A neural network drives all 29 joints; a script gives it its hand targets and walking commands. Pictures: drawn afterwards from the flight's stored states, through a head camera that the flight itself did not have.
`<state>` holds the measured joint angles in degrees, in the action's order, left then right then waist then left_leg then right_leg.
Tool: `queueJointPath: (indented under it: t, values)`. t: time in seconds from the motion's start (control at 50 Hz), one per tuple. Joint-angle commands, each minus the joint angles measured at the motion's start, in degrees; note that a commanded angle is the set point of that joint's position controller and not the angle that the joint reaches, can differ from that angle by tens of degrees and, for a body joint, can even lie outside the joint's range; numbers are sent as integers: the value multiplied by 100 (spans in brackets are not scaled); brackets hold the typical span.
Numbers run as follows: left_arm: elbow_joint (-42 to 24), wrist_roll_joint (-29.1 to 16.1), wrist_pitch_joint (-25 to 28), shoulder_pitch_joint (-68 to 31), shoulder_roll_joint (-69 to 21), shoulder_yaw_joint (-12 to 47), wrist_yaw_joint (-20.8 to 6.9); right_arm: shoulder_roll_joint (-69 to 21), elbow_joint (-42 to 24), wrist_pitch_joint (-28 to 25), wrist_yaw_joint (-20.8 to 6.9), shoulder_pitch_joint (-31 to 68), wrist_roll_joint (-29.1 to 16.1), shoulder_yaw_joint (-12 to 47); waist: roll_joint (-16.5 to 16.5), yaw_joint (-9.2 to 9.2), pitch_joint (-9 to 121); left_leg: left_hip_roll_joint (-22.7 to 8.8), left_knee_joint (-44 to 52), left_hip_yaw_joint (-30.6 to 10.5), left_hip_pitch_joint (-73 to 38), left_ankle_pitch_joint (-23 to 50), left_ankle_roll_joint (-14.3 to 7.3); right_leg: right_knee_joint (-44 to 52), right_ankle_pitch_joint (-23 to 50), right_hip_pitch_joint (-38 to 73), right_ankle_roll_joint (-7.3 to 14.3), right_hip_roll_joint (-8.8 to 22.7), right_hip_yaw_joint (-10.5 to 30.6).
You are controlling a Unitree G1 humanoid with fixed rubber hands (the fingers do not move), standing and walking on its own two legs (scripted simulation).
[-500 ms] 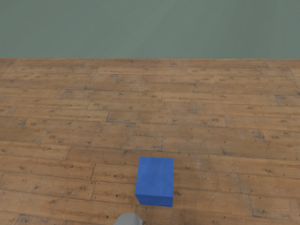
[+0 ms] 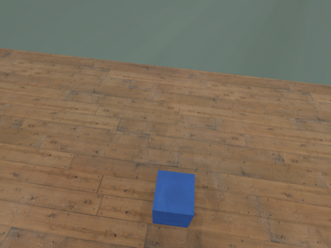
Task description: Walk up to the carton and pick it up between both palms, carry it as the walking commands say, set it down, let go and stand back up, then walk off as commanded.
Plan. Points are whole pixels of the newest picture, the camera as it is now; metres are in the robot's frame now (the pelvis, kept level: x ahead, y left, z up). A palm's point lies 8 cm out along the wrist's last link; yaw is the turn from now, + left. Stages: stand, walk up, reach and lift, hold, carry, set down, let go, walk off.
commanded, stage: walk up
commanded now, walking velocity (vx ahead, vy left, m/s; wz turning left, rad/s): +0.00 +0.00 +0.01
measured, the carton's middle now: (173, 199) +0.44 -0.04 -0.65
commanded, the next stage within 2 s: stand in 1.72 s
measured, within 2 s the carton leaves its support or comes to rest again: neither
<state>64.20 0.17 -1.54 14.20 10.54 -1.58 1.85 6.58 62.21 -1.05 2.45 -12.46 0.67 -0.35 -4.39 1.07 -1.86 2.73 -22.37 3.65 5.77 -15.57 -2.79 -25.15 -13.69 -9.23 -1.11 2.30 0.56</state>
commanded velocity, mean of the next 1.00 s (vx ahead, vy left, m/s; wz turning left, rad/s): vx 0.07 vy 0.02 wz -0.06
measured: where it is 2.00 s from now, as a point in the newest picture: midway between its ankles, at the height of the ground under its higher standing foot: outside the picture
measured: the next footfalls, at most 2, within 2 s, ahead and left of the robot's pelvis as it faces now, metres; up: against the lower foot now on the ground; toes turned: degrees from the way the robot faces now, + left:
none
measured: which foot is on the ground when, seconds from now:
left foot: down 0.00-1.00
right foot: down 0.00-1.00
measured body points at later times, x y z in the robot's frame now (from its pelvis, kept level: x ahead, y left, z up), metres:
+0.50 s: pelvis +0.02 -0.01 +0.00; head +0.02 +0.00 +0.45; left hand +0.01 +0.22 -0.16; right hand -0.03 -0.23 -0.16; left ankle -0.04 +0.09 -0.74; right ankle -0.01 -0.13 -0.74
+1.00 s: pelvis +0.03 -0.02 +0.00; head +0.05 -0.02 +0.45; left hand +0.03 +0.20 -0.17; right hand -0.01 -0.23 -0.16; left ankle -0.04 +0.09 -0.74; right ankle -0.01 -0.13 -0.74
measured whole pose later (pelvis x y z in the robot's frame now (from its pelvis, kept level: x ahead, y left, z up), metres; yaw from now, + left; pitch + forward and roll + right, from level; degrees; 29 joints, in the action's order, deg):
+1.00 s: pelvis +0.03 -0.02 +0.00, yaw -3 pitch -1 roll +0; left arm 65.1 0.7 0.9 16.8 7.7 -0.7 3.2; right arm 7.5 66.4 -0.1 3.2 -17.7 0.8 -1.3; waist -0.2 -0.3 -2.4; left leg -0.5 -25.0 5.6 4.5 -20.0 -0.8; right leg -27.8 -18.3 -8.9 0.4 -1.0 2.2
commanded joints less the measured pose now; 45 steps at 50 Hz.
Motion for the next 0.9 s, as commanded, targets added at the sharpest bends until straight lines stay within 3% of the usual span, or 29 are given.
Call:
queueJointPath:
  t: [0.0, 0.04, 0.08, 0.1, 0.14, 0.16, 0.18, 0.2, 0.26, 0.3, 0.38, 0.44, 0.46, 0.48, 0.5, 0.52, 0.6, 0.62, 0.66, 0.68, 0.7, 0.74, 0.76, 0.78, 0.8, 0.82, 0.84, 0.86, 0.88]
  values:
    - [45, 14, 113, 365, 373, 40, 80, 677, -8, 35, -10, -207, -99, -105, 547, -189, -604, -918, 834, -899, 641, 759, 87, 545, 1382, 287, 126, 379, 291]
    - [104, 61, 150, 340, 368, -5, 75, 760, -67, 8, -12, -119, -72, -181, 164, -77, -487, -832, 625, -787, 38, 1290, 59, 829, 1222, 57, 174, 296, 309]
    - [62, 72, 204, 298, 252, -19, 71, 830, -26, -30, -27, -285, -72, -231, 283, -183, -223, -869, 505, -763, 18, 1635, 33, 766, 1520, 314, 119, 329, 263]
    - [132, 40, 218, 409, 182, -34, 91, 724, 68, -3, -12, -415, -128, -231, 177, -135, -288, -775, 517, -640, 90, 1365, 113, 733, 1470, 182, 162, 384, 391]
    - [23, 114, 201, 343, 376, -95, 37, 922, 66, 36, -14, -693, -70, -322, 315, -217, -23, -737, 421, -556, -228, -56, 77, 503, 77, -211, 276, 220, 394]
    - [59, 42, 185, 264, 427, -119, 62, 729, 69, 27, -7, -579, -9, -219, 517, -174, -272, -843, 594, -734, 84, 578, 102, 600, 664, -132, 225, 284, 341]
    - [95, 1, 182, 285, 273, -60, 80, 652, 155, 15, 8, -564, -51, -185, 292, -157, -362, -833, 586, -655, 210, 748, 88, 657, 919, -1, 216, 328, 366]
    - [30, 82, 224, 374, 280, -45, 50, 760, 240, 30, -14, -818, -55, -246, 374, -176, -234, -727, 482, -601, 126, 41, 71, 547, 108, -109, 294, 234, 392]
    - [-2, 36, 226, 354, 337, -66, 73, 663, 138, 21, 16, -628, -28, -184, 408, -160, -350, -847, 444, -595, 130, 754, 101, 380, 950, -301, 229, 257, 363]
    - [-47, 110, 236, 377, 181, -29, 9, 786, 309, 15, 12, -1090, -6, -228, 595, -225, -286, -920, 516, -730, -109, -187, -80, 76, 127, -520, 296, 101, 318]
    - [74, 51, 264, 589, 330, -17, 95, 669, 229, -15, 51, -845, -18, -152, 276, -134, -464, -817, 179, -356, 119, 1854, 81, 177, 2010, -184, 260, 317, 325]
    - [11, 61, 240, 462, 176, -5, 99, 704, 346, 24, 86, -1173, -27, -153, 723, -171, -411, -869, 218, -343, 76, 1574, 83, 9, 1525, -196, 260, 237, 297]
    - [80, 78, 206, 551, 211, -3, 134, 720, 292, 17, 75, -1110, -13, -156, 353, -217, -279, -1073, 233, -524, -335, 1646, 26, -77, 1279, -442, 245, 117, 219]
    - [74, 45, 205, 565, 126, 18, 119, 663, 307, 7, 97, -1080, -19, -144, 496, -165, -204, -1013, 76, -482, -331, 2216, 11, 27, 1511, -366, 248, 182, 309]
    - [78, 88, 238, 626, 147, 23, 102, 782, 355, 22, 65, -1193, -28, -182, 368, -161, -48, -866, 62, -396, -158, 1077, -34, 32, 970, -153, 310, 158, 302]
    - [58, 74, 233, 559, 140, 7, 89, 730, 353, 37, 68, -1132, 14, -202, 517, -144, -208, -859, 169, -392, 55, 1071, -4, 7, 1247, -131, 360, 224, 416]
    - [86, 57, 253, 598, 169, 49, 134, 504, 417, 53, 64, -1146, 16, -133, 11, -152, -341, -755, 50, -267, 55, 1352, 78, 161, 1981, -105, 362, 337, 509]
    - [76, 52, 240, 613, 128, 22, 169, 576, 396, 78, 95, -1070, -8, -138, 337, -121, -427, -877, 116, -282, -10, 1946, 175, 87, 2447, -195, 305, 338, 482]
    - [-19, 77, 256, 542, 168, 20, 138, 405, 556, 110, 85, -1205, 8, -96, 481, -68, -405, -777, 118, -291, 58, 1601, 166, 146, 2047, -143, 391, 415, 620]
    - [51, 17, 228, 547, 262, 7, 163, 451, 423, 45, 55, -1195, 25, -96, 200, -229, -378, -865, 100, -321, -115, 1329, 109, 168, 1596, -257, 356, 189, 439]
    - [26, 58, 250, 591, 224, -6, 151, 443, 480, 75, 83, -1145, 27, -130, 387, -95, -497, -828, 114, -281, -112, 1596, 167, 153, 1979, -362, 386, 343, 625]
    - [10, 61, 282, 514, 194, 26, 126, 541, 514, 83, 93, -1258, 18, -122, 505, -147, -188, -884, 119, -279, -224, 1594, 140, 78, 1793, -225, 379, 266, 516]
    - [76, 16, 268, 674, 196, 37, 148, 432, 453, 63, 96, -1090, 10, -93, 433, -101, -235, -944, 112, -302, -234, 2020, 159, 139, 2179, -189, 323, 290, 476]
    - [-24, 75, 275, 619, 205, -8, 123, 597, 504, 97, 94, -1179, 11, -165, 522, -94, -112, -769, -27, -93, -88, 1541, 162, 43, 2048, 15, 417, 378, 626]
    - [55, 24, 263, 648, 186, 17, 176, 539, 419, 54, 96, -1152, 38, -117, 306, -199, -123, -1028, 67, -307, -432, 1970, 163, 18, 1988, -316, 331, 170, 462]
    - [11, 104, 271, 700, 219, 9, 156, 689, 542, 109, 113, -1218, -4, -171, 618, -99, -402, -819, 13, -126, -139, 1689, 161, 94, 2127, -236, 380, 364, 610]
    - [78, 51, 259, 719, 185, 42, 161, 521, 402, 56, 71, -1152, 27, -132, 190, -188, -19, -903, -35, -174, -425, 1561, 122, 48, 1937, -227, 391, 205, 443]
    - [32, 71, 288, 737, 179, -2, 150, 567, 434, 78, 106, -1097, 6, -183, 388, -102, -123, -825, -37, -125, -212, 1751, 165, 47, 2437, -105, 422, 410, 657]
    - [22, 24, 285, 592, 145, 57, 151, 499, 407, 41, 68, -1220, 25, -135, 138, -290, -9, -939, -120, -231, -409, 1551, 99, -116, 2084, -231, 445, 181, 466]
